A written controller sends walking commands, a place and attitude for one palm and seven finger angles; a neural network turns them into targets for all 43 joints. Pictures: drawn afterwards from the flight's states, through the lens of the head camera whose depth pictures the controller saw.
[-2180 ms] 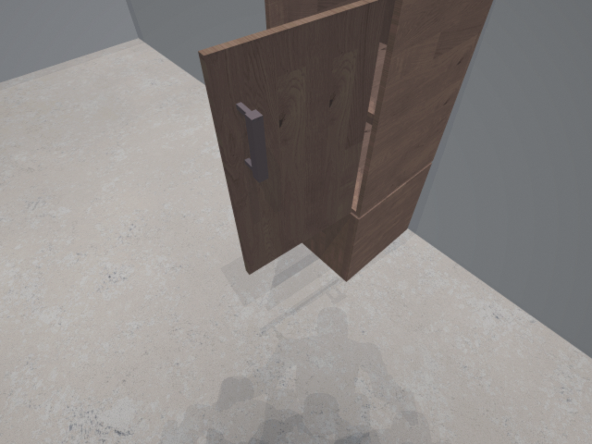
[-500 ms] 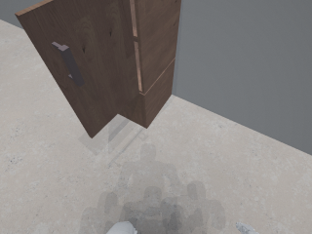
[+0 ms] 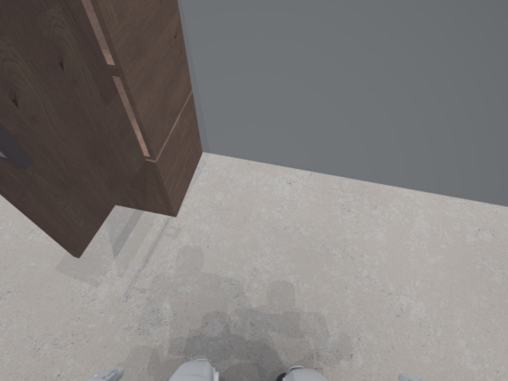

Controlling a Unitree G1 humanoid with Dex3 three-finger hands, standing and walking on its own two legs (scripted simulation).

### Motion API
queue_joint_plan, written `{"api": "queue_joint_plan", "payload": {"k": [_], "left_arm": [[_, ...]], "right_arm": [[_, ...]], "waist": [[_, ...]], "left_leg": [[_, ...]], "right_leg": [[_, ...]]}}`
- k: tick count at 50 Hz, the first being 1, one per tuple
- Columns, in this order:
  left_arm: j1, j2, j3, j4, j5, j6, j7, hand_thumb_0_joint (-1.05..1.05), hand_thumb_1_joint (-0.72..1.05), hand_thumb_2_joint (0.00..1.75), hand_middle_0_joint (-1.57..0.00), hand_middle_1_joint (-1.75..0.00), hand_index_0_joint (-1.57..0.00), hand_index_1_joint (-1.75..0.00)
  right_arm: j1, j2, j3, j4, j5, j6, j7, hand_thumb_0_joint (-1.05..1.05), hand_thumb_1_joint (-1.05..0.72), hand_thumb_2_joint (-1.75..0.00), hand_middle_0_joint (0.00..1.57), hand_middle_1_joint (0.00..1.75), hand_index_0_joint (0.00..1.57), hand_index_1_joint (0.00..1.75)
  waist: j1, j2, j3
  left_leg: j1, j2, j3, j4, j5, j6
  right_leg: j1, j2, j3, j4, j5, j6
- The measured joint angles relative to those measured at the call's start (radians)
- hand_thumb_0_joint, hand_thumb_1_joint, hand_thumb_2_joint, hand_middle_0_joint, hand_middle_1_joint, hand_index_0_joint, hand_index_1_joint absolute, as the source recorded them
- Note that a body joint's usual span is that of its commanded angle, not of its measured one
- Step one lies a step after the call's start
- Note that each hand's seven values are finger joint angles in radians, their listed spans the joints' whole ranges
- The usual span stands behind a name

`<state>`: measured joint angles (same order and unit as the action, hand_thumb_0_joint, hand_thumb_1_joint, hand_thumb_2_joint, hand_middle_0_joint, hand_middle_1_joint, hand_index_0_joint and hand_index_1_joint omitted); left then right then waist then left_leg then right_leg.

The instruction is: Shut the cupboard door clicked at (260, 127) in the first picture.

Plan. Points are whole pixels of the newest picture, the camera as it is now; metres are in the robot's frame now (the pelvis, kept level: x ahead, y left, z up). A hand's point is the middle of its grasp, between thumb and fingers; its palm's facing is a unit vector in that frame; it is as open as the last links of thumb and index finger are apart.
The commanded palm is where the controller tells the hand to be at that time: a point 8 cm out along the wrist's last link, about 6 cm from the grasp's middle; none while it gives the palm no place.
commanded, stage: walk to a spot facing it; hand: left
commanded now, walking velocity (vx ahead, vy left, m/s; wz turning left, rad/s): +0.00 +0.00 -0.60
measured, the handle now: out of the picture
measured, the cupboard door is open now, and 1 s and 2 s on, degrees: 85 85 85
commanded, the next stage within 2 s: turn to face it in 1.60 s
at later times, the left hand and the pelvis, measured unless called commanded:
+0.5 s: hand (173, 372) +0.14 +0.15 -0.15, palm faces -0.30 -0.92 -0.24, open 7.4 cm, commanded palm none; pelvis +0.02 -0.03 +0.01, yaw -19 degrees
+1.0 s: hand (283, 239) +0.40 -0.05 -0.15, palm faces -0.60 -0.77 -0.21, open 7.4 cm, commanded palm none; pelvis +0.16 -0.11 -0.01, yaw -35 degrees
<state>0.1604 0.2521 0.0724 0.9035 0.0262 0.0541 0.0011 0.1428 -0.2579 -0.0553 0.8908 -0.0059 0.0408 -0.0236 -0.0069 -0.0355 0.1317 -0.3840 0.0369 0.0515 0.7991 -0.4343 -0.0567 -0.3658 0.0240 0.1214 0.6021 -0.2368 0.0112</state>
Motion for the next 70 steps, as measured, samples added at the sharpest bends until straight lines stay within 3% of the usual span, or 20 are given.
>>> {"api": "queue_joint_plan", "payload": {"k": [2, 4, 8, 15, 17, 19, 22, 29, 31, 34, 38, 42, 48, 50, 52, 54, 61, 64, 66, 70], "left_arm": [[0.008, -0.011, -0.004, 0.0, -0.008, 0.011, -0.005, 0.01, 0.91, 0.9, -0.2, -0.3, -0.2, -0.3], [-0.007, -0.009, -0.002, 0.004, -0.012, 0.022, -0.014, 0.01, 0.91, 0.9, -0.2, -0.3, -0.2, -0.3], [-0.034, -0.003, 0.012, 0.005, -0.008, 0.024, -0.034, 0.01, 0.91, 0.9, -0.2, -0.29, -0.2, -0.3], [-0.037, -0.011, 0.003, -0.01, -0.014, 0.006, -0.044, 0.01, 0.91, 0.9, -0.19, -0.29, -0.19, -0.3], [-0.019, 0.003, 0.002, -0.017, -0.009, -0.014, -0.042, 0.01, 0.91, 0.9, -0.19, -0.29, -0.19, -0.3], [-0.019, -0.011, 0.001, -0.002, -0.011, -0.028, -0.028, 0.01, 0.91, 0.9, -0.2, -0.29, -0.2, -0.3], [0.013, -0.031, -0.004, 0.016, -0.008, -0.039, -0.014, 0.0, 0.91, 0.9, -0.2, -0.29, -0.2, -0.3], [0.093, -0.04, -0.002, 0.07, -0.003, -0.053, -0.022, 0.01, 0.91, 0.9, -0.2, -0.3, -0.2, -0.3], [0.121, -0.043, 0.003, 0.078, -0.005, -0.046, -0.026, 0.01, 0.91, 0.9, -0.2, -0.3, -0.2, -0.3], [0.109, -0.034, 0.012, 0.097, -0.004, -0.027, -0.035, 0.01, 0.91, 0.9, -0.2, -0.3, -0.2, -0.3], [0.042, -0.016, 0.024, 0.087, 0.005, -0.027, -0.054, 0.01, 0.91, 0.9, -0.19, -0.29, -0.19, -0.3], [-0.025, -0.024, 0.014, 0.05, 0.002, -0.034, -0.066, 0.01, 0.91, 0.9, -0.19, -0.29, -0.19, -0.3], [-0.114, -0.023, 0.005, 0.019, 0.003, -0.045, -0.067, 0.01, 0.91, 0.9, -0.19, -0.29, -0.19, -0.3], [-0.126, -0.009, 0.003, 0.002, 0.002, -0.079, -0.06, 0.01, 0.91, 0.9, -0.19, -0.29, -0.19, -0.3], [-0.129, -0.025, 0.004, 0.004, -0.012, -0.097, -0.038, 0.0, 0.91, 0.9, -0.19, -0.29, -0.19, -0.3], [-0.105, -0.041, -0.003, 0.015, -0.013, -0.094, -0.019, 0.0, 0.91, 0.9, -0.19, -0.29, -0.19, -0.3], [0.006, -0.061, 0.003, 0.101, -0.011, -0.091, -0.009, -0.01, 0.94, 0.9, -0.2, -0.3, -0.2, -0.3], [0.058, -0.057, 0.003, 0.123, -0.012, -0.084, -0.018, -0.01, 0.94, 0.9, -0.2, -0.3, -0.2, -0.3], [0.076, -0.042, 0.006, 0.143, -0.01, -0.072, -0.019, 0.0, 0.94, 0.9, -0.2, -0.3, -0.2, -0.3], [0.052, -0.028, 0.009, 0.163, -0.002, -0.06, -0.028, 0.0, 0.93, 0.9, -0.19, -0.29, -0.19, -0.3]], "right_arm": [[0.026, -0.008, 0.005, -0.012, -0.004, -0.018, -0.001, 0.01, -0.91, -0.9, 0.2, 0.3, 0.2, 0.3], [0.042, 0.001, 0.01, -0.007, -0.017, -0.03, -0.007, 0.01, -0.91, -0.9, 0.2, 0.3, 0.2, 0.3], [0.09, 0.029, 0.029, 0.017, -0.03, -0.032, -0.006, 0.01, -0.91, -0.9, 0.2, 0.3, 0.2, 0.3], [0.132, 0.033, 0.026, 0.036, -0.03, -0.025, 0.005, 0.01, -0.9, -0.9, 0.2, 0.3, 0.21, 0.3], [0.144, 0.033, 0.021, 0.032, -0.022, -0.014, 0.014, 0.01, -0.9, -0.9, 0.2, 0.3, 0.21, 0.3], [0.115, 0.015, 0.012, 0.046, -0.017, 0.009, 0.02, 0.01, -0.9, -0.9, 0.2, 0.3, 0.21, 0.3], [0.077, 0.0, -0.001, 0.052, -0.018, 0.013, 0.031, 0.01, -0.91, -0.9, 0.2, 0.3, 0.2, 0.3], [0.022, 0.022, -0.004, 0.01, -0.013, -0.037, 0.038, 0.01, -0.91, -0.9, 0.2, 0.3, 0.2, 0.3], [0.024, 0.02, 0.004, -0.007, -0.015, -0.064, 0.032, 0.01, -0.91, -0.9, 0.2, 0.3, 0.2, 0.3], [0.035, 0.037, 0.015, -0.012, -0.032, -0.101, 0.016, 0.01, -0.91, -0.9, 0.2, 0.3, 0.2, 0.3], [0.108, 0.073, 0.033, 0.022, -0.036, -0.112, 0.009, 0.0, -0.91, -0.9, 0.2, 0.3, 0.2, 0.3], [0.179, 0.084, 0.038, 0.08, -0.036, -0.107, 0.011, 0.0, -0.91, -0.9, 0.2, 0.3, 0.2, 0.3], [0.275, 0.074, 0.031, 0.14, -0.037, -0.079, 0.019, 0.01, -0.91, -0.9, 0.2, 0.3, 0.21, 0.3], [0.306, 0.078, 0.033, 0.159, -0.024, -0.064, 0.024, 0.01, -0.91, -0.9, 0.2, 0.3, 0.2, 0.3], [0.27, 0.062, 0.025, 0.181, -0.017, -0.038, 0.028, 0.01, -0.91, -0.9, 0.2, 0.3, 0.2, 0.3], [0.224, 0.05, 0.016, 0.183, -0.019, -0.028, 0.028, 0.01, -0.91, -0.9, 0.2, 0.3, 0.2, 0.3], [0.116, 0.07, 0.009, 0.104, -0.026, -0.068, 0.041, 0.01, -0.91, -0.9, 0.2, 0.3, 0.2, 0.3], [0.106, 0.064, 0.012, 0.083, -0.032, -0.099, 0.041, 0.01, -0.91, -0.9, 0.2, 0.3, 0.2, 0.3], [0.097, 0.081, 0.015, 0.084, -0.042, -0.115, 0.032, 0.0, -0.91, -0.9, 0.2, 0.3, 0.2, 0.3], [0.137, 0.115, 0.022, 0.098, -0.045, -0.129, 0.017, 0.0, -0.92, -0.9, 0.2, 0.3, 0.2, 0.3]], "waist": [[-0.007, 0.013, -0.025], [-0.009, 0.009, -0.019], [0.001, 0.003, -0.017], [-0.008, 0.06, -0.032], [-0.005, 0.038, -0.056], [-0.006, 0.06, -0.035], [-0.012, 0.069, -0.026], [0.017, 0.01, -0.04], [0.023, 0.015, -0.057], [0.014, 0.011, -0.053], [0.015, -0.004, -0.052], [0.007, 0.019, -0.049], [-0.046, 0.043, -0.036], [-0.048, 0.015, -0.042], [-0.053, 0.039, -0.015], [-0.062, 0.054, -0.012], [-0.043, 0.015, -0.05], [-0.022, 0.03, -0.071], [-0.021, 0.009, -0.079], [-0.016, -0.003, -0.085]], "left_leg": [[0.056, 0.007, -0.009, -0.188, 0.079, 0.023], [0.049, 0.021, 0.006, -0.174, 0.144, 0.045], [0.094, 0.058, 0.039, -0.239, 0.163, 0.042], [0.116, 0.145, 0.107, -0.246, 0.156, 0.0], [0.068, 0.142, 0.126, -0.129, 0.043, -0.011], [-0.008, 0.121, 0.047, 0.073, -0.059, -0.008], [-0.09, 0.083, -0.002, 0.223, -0.002, -0.009], [-0.027, 0.015, 0.021, -0.08, 0.079, -0.005], [0.045, 0.013, 0.022, -0.237, 0.091, 0.013], [0.059, 0.03, 0.047, -0.207, 0.167, 0.06], [0.15, 0.044, 0.081, -0.311, 0.165, 0.048], [0.238, 0.069, 0.122, -0.405, 0.171, 0.036], [0.325, 0.111, 0.177, -0.36, 0.066, -0.014], [0.254, 0.113, 0.165, -0.126, -0.026, -0.006], [0.13, 0.108, 0.072, 0.179, -0.073, 0.01], [0.024, 0.105, 0.031, 0.303, -0.035, 0.014], [-0.05, 0.093, 0.046, -0.075, 0.147, 0.007], [0.019, 0.08, 0.058, -0.245, 0.218, 0.026], [0.027, 0.071, 0.079, -0.19, 0.195, 0.044], [0.12, 0.056, 0.101, -0.268, 0.159, 0.029]], "right_leg": [[-0.03, 0.025, 0.01, 0.031, -0.032, 0.004], [-0.084, 0.026, -0.02, 0.188, -0.183, 0.007], [-0.144, -0.007, -0.109, 0.445, -0.219, 0.026], [0.026, -0.038, -0.202, 0.12, -0.193, 0.011], [0.08, -0.055, -0.168, -0.038, -0.117, -0.027], [0.06, -0.036, -0.149, 0.005, -0.07, -0.032], [0.09, -0.02, -0.118, -0.042, -0.065, -0.025], [0.15, -0.019, -0.007, -0.117, -0.054, -0.011], [0.131, -0.002, 0.013, -0.053, -0.109, -0.016], [0.008, -0.007, -0.045, 0.293, -0.237, -0.03], [-0.144, -0.061, -0.131, 0.522, -0.114, -0.019], [-0.19, -0.092, -0.182, 0.353, -0.046, -0.014], [-0.087, -0.072, -0.232, 0.047, -0.021, -0.043], [-0.035, -0.081, -0.212, -0.017, 0.025, -0.071], [-0.025, -0.061, -0.217, 0.038, 0.009, -0.062], [0.017, -0.041, -0.216, 0.007, -0.021, -0.052], [0.155, -0.023, -0.169, -0.138, -0.034, -0.035], [0.165, -0.016, -0.156, -0.047, -0.126, -0.033], [0.091, -0.027, -0.14, 0.194, -0.214, -0.047], [-0.075, -0.059, -0.154, 0.499, -0.149, -0.042]]}}
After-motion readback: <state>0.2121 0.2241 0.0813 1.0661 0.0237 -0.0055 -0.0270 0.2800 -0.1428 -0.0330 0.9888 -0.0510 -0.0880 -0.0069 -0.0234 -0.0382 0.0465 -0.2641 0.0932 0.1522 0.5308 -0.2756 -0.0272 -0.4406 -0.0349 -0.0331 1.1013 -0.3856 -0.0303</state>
